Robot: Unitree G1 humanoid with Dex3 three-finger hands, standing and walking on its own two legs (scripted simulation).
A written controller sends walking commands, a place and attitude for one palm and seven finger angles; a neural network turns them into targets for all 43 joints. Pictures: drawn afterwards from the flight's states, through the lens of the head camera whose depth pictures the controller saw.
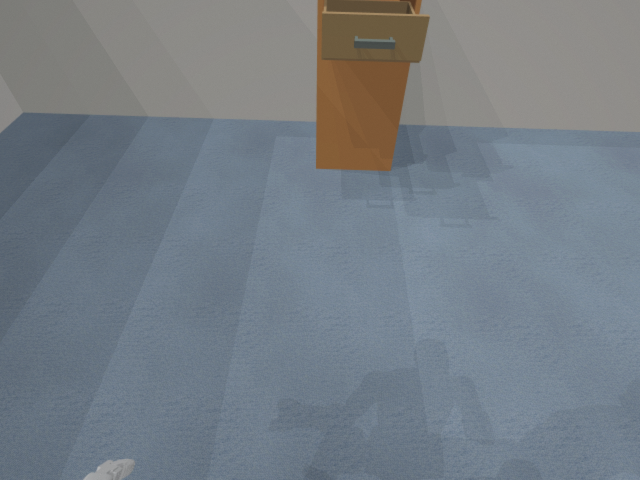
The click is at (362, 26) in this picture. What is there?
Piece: drawer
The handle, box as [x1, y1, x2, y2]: [354, 36, 395, 48]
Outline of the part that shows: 354,39 354,47 365,48 394,48 395,42 392,39 392,37 389,37 389,39 387,40 358,39 357,36 355,36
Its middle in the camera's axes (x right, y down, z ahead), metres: +0.17 -0.65 +1.27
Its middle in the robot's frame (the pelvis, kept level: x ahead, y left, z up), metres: +1.40 -0.11 +0.00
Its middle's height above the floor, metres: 0.77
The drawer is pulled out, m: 0.30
